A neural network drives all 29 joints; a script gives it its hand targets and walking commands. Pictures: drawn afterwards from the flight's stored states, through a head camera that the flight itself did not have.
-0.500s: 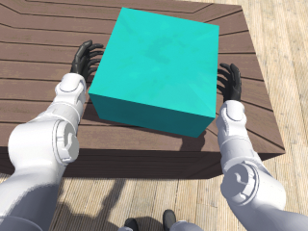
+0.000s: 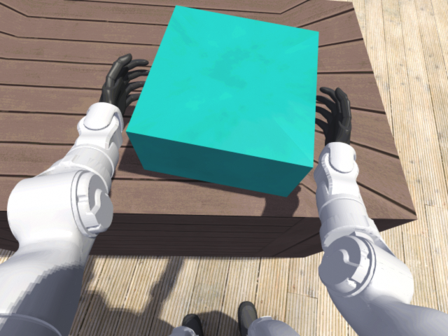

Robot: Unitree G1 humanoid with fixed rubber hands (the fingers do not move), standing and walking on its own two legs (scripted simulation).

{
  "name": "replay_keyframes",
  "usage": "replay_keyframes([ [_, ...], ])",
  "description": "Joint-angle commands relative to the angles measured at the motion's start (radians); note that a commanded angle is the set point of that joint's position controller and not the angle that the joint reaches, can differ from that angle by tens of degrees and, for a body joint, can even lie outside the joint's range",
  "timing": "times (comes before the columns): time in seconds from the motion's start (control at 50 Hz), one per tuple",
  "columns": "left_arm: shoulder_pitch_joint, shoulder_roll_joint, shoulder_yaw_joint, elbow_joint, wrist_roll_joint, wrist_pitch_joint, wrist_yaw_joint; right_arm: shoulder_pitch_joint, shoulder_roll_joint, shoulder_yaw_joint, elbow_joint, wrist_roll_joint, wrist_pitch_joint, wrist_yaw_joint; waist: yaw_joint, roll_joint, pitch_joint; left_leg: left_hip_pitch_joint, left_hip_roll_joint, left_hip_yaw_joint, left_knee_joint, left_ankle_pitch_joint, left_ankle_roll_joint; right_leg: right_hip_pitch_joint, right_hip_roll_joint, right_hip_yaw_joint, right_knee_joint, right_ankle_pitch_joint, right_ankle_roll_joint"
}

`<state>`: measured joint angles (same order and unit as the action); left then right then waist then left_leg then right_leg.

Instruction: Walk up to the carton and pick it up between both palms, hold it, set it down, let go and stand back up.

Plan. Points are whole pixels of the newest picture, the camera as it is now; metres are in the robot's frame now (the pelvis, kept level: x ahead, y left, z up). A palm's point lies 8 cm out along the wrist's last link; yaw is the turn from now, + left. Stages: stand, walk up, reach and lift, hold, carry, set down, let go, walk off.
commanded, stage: set down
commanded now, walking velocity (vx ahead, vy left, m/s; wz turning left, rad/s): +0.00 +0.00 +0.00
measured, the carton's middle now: (231, 100) +0.54 -0.06 -0.01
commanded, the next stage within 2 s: none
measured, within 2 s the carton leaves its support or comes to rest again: neither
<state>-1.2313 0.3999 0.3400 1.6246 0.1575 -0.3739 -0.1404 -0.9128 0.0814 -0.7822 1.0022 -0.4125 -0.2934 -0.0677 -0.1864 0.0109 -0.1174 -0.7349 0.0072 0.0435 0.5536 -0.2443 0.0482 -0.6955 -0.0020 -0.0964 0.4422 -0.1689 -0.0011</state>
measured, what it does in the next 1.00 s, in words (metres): stands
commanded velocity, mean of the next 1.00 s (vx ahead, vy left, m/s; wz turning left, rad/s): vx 0.00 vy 0.00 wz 0.00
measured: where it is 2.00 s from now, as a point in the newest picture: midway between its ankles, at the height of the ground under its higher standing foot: outside the picture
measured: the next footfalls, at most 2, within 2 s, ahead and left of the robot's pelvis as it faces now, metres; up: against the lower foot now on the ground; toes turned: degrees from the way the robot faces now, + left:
none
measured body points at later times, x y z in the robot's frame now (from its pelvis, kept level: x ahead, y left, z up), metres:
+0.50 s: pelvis +0.00 +0.00 -0.01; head +0.14 +0.02 +0.41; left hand +0.54 +0.15 +0.04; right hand +0.43 -0.24 +0.02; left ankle -0.01 +0.08 -0.73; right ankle +0.00 -0.12 -0.73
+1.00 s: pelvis -0.02 +0.01 -0.04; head +0.13 +0.04 +0.38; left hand +0.55 +0.18 +0.05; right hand +0.42 -0.30 +0.03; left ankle -0.02 +0.09 -0.73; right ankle +0.00 -0.12 -0.73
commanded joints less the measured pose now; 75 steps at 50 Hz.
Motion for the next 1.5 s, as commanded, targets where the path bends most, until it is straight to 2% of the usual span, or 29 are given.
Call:
replay_keyframes([
  [0.0, -0.511, -0.509, -0.052, -0.058, 0.087, -0.03, -0.116, -0.413, 0.407, 0.256, 0.134, -0.09, 0.033, 0.15, -0.011, 0.183, -0.593, 0.528, 0.041, -0.042, 0.02, 0.475, -0.115, 0.161, 0.003, -0.012, 0.009, 0.274, 0.011],
  [0.16, -0.506, -0.436, -0.047, -0.066, 0.076, -0.028, -0.096, -0.398, 0.348, 0.235, 0.139, -0.085, 0.039, 0.133, -0.01, 0.181, -0.589, 0.538, 0.045, -0.039, 0.023, 0.462, -0.115, 0.13, 0.002, -0.014, 0.005, 0.229, 0.009],
  [0.26, -0.497, -0.242, -0.086, -0.073, 0.007, -0.03, -0.053, -0.378, 0.15, 0.238, 0.153, -0.019, 0.03, 0.089, -0.014, 0.187, -0.631, 0.533, 0.049, -0.032, 0.032, 0.462, -0.122, 0.127, 0.002, -0.011, 0.011, 0.239, 0.008],
  [0.3, -0.491, -0.117, -0.144, -0.078, -0.064, -0.035, -0.018, -0.371, 0.02, 0.249, 0.169, 0.044, 0.021, 0.054, -0.02, 0.198, -0.671, 0.53, 0.056, -0.031, 0.049, 0.478, -0.129, 0.115, 0.002, -0.007, 0.021, 0.255, 0.008],
  [0.34, -0.506, 0.021, -0.23, -0.07, -0.163, -0.038, 0.025, -0.387, -0.12, 0.285, 0.203, 0.143, 0.01, 0.009, -0.025, 0.202, -0.731, 0.512, 0.06, -0.031, 0.076, 0.497, -0.134, 0.101, 0.002, 0.001, 0.04, 0.284, 0.007],
  [0.42, -0.602, 0.131, -0.421, -0.005, -0.366, -0.037, 0.074, -0.513, -0.254, 0.414, 0.251, 0.362, 0.001, -0.052, -0.021, 0.194, -0.895, 0.392, 0.04, -0.033, 0.157, 0.495, -0.129, 0.099, 0.003, 0.031, 0.117, 0.373, 0.013],
  [0.48, -0.615, 0.198, -0.508, 0.066, -0.472, -0.032, 0.075, -0.551, -0.331, 0.518, 0.261, 0.494, 0.001, -0.079, -0.017, 0.186, -0.962, 0.299, 0.018, -0.025, 0.206, 0.507, -0.126, 0.159, 0.001, 0.049, 0.185, 0.481, 0.017],
  [0.52, -0.613, 0.226, -0.548, 0.106, -0.509, -0.023, 0.064, -0.551, -0.364, 0.569, 0.28, 0.546, 0.005, -0.091, -0.027, 0.177, -0.954, 0.249, 0.006, -0.027, 0.224, 0.507, -0.124, 0.176, 0.0, 0.053, 0.214, 0.519, 0.022],
  [0.56, -0.613, 0.235, -0.588, 0.119, -0.531, -0.014, 0.054, -0.56, -0.393, 0.595, 0.291, 0.578, 0.004, -0.098, -0.042, 0.192, -0.949, 0.255, 0.006, -0.036, 0.241, 0.541, -0.129, 0.153, 0.001, 0.046, 0.231, 0.531, 0.024],
  [0.64, -0.615, 0.214, -0.661, 0.115, -0.568, -0.005, 0.046, -0.593, -0.45, 0.609, 0.316, 0.611, -0.015, -0.091, -0.066, 0.253, -0.983, 0.387, 0.023, -0.065, 0.287, 0.694, -0.157, -0.009, 0.021, 0.006, 0.231, 0.461, 0.024],
  [0.68, -0.61, 0.21, -0.683, 0.102, -0.582, -0.009, 0.046, -0.591, -0.469, 0.62, 0.322, 0.624, -0.026, -0.079, -0.068, 0.262, -1.011, 0.435, 0.027, -0.075, 0.305, 0.755, -0.163, -0.065, 0.029, -0.007, 0.23, 0.429, 0.021],
  [0.72, -0.615, 0.217, -0.698, 0.08, -0.594, -0.019, 0.048, -0.59, -0.489, 0.629, 0.321, 0.639, -0.035, -0.066, -0.065, 0.268, -1.041, 0.463, 0.028, -0.081, 0.316, 0.779, -0.166, -0.095, 0.035, -0.013, 0.232, 0.401, 0.018],
  [0.82, -0.68, 0.271, -0.72, -0.066, -0.624, -0.025, 0.053, -0.604, -0.545, 0.647, 0.245, 0.701, -0.035, -0.036, -0.051, 0.287, -1.151, 0.497, 0.019, -0.087, 0.326, 0.789, -0.163, -0.082, 0.04, -0.014, 0.243, 0.386, 0.016],
  [0.92, -0.708, 0.308, -0.736, -0.152, -0.645, 0.021, 0.055, -0.631, -0.585, 0.678, 0.175, 0.763, 0.014, -0.012, -0.026, 0.278, -1.17, 0.506, 0.015, -0.096, 0.32, 0.724, -0.148, -0.065, 0.043, -0.01, 0.245, 0.341, 0.017],
  [0.98, -0.71, 0.319, -0.756, -0.15, -0.663, 0.063, 0.056, -0.654, -0.609, 0.695, 0.157, 0.796, 0.054, -0.005, -0.019, 0.266, -1.139, 0.499, 0.018, -0.105, 0.303, 0.659, -0.138, -0.059, 0.044, -0.006, 0.239, 0.301, 0.018],
  [1.08, -0.718, 0.338, -0.783, -0.111, -0.709, 0.136, 0.051, -0.705, -0.636, 0.721, 0.138, 0.834, 0.137, -0.006, -0.024, 0.209, -1.032, 0.435, 0.018, -0.102, 0.249, 0.508, -0.112, -0.007, 0.039, 0.011, 0.212, 0.264, 0.019],
  [1.12, -0.731, 0.339, -0.802, -0.067, -0.729, 0.159, 0.045, -0.718, -0.642, 0.725, 0.152, 0.842, 0.174, -0.009, -0.035, 0.191, -0.971, 0.409, 0.017, -0.1, 0.222, 0.442, -0.104, 0.013, 0.036, 0.016, 0.196, 0.248, 0.017],
  [1.2, -0.757, 0.348, -0.823, -0.021, -0.757, 0.191, 0.03, -0.742, -0.64, 0.737, 0.169, 0.849, 0.233, -0.019, -0.045, 0.176, -0.882, 0.384, 0.017, -0.095, 0.168, 0.362, -0.095, 0.062, 0.025, 0.029, 0.164, 0.247, 0.013],
  [1.32, -0.778, 0.351, -0.834, 0.011, -0.77, 0.213, 0.009, -0.756, -0.618, 0.743, 0.172, 0.84, 0.288, -0.024, -0.055, 0.194, -0.808, 0.404, 0.018, -0.095, 0.117, 0.367, -0.098, 0.113, 0.011, 0.034, 0.123, 0.274, 0.002],
  [1.48, -0.735, 0.364, -0.787, 0.0, -0.732, 0.221, -0.022, -0.713, -0.586, 0.76, 0.131, 0.824, 0.308, -0.036, -0.043, 0.203, -0.777, 0.43, 0.011, -0.091, 0.081, 0.433, -0.1, 0.202, 0.003, 0.042, 0.09, 0.346, -0.001],
])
